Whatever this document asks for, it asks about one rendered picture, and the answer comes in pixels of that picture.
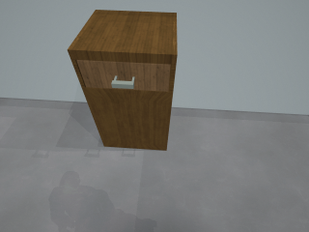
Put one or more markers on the drawer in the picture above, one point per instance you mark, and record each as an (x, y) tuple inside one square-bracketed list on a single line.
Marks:
[(147, 76)]

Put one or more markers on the handle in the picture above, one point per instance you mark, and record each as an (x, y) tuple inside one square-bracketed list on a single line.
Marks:
[(122, 84)]

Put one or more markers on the cabinet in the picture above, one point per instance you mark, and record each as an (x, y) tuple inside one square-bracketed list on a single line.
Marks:
[(134, 119)]

